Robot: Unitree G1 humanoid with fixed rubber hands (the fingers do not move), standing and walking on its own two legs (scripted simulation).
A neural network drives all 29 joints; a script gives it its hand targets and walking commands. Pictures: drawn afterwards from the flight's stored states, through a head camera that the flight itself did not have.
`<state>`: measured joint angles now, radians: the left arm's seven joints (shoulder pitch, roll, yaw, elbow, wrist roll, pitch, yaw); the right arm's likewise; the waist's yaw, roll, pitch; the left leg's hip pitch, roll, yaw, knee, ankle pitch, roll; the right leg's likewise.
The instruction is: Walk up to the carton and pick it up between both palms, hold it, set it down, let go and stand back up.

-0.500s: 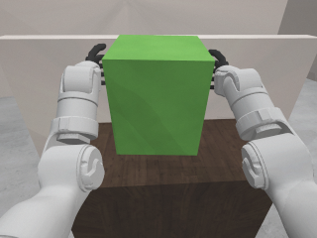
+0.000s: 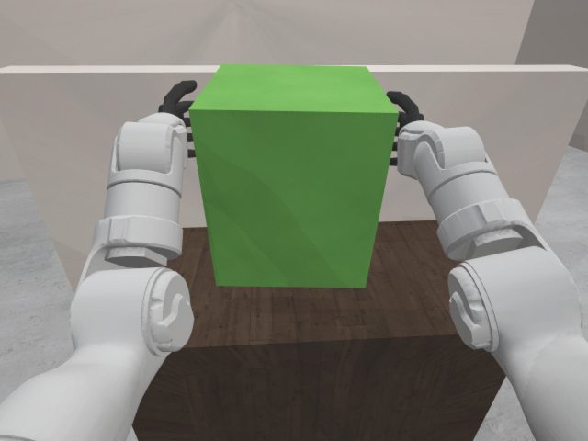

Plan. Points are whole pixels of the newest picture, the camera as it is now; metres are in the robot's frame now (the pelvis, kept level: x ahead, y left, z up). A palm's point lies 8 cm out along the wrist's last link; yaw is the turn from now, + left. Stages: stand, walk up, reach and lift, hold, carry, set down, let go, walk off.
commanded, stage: hold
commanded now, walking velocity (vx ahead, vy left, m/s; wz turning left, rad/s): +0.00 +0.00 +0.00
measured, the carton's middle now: (292, 174) +0.40 -0.01 +0.27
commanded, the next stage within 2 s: set down in 0.02 s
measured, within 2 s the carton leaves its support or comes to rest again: neither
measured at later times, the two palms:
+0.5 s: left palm (167, 113) +0.40 +0.15 +0.36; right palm (403, 117) +0.38 -0.15 +0.35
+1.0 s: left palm (163, 142) +0.43 +0.17 +0.31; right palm (373, 152) +0.42 -0.13 +0.29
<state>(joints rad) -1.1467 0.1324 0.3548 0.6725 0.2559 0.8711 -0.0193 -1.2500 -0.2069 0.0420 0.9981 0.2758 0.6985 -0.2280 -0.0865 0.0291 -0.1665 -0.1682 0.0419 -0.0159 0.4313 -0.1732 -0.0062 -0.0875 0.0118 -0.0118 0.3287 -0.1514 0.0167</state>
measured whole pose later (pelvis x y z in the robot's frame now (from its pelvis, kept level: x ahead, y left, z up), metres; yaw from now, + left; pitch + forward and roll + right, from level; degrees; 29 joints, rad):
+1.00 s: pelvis +0.03 +0.01 +0.00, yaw +0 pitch -4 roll -2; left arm -1.10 0.16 0.33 0.67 0.21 0.67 -0.01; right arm -1.18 -0.13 -0.05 1.04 0.27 0.43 -0.26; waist -0.09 -0.01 -0.11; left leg -0.15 0.04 -0.02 0.43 -0.21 -0.01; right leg -0.03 0.01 -0.01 0.25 -0.15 0.02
